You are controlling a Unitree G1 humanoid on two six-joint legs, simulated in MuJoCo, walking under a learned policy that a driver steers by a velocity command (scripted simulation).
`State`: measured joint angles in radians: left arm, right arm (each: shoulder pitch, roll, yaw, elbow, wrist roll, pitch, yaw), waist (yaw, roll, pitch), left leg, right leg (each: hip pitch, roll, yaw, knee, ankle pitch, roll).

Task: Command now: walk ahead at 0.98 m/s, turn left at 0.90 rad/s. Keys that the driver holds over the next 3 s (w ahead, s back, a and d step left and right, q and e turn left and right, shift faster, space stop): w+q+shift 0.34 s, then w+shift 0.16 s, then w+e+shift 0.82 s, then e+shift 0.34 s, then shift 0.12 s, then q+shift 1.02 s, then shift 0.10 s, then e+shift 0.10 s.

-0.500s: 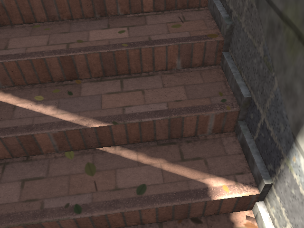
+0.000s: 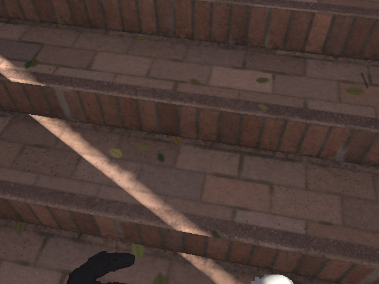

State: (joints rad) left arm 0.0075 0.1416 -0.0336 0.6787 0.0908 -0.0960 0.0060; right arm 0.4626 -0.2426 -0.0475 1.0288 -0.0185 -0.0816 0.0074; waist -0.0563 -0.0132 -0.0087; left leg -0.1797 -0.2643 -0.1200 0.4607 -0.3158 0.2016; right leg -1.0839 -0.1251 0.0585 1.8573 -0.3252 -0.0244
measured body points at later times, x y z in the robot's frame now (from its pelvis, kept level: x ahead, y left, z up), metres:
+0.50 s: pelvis +0.41 +0.03 +0.16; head +0.43 +0.02 +0.61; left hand +0.22 +0.21 +0.03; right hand +0.77 -0.03 +0.15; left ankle +0.45 +0.20 -0.33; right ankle +0.32 -0.13 -0.57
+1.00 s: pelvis +0.80 +0.20 +0.31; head +0.80 +0.19 +0.76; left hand +1.06 +0.43 +0.32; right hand +0.74 -0.07 +0.17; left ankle +0.63 +0.25 -0.42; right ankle +0.91 +0.12 -0.14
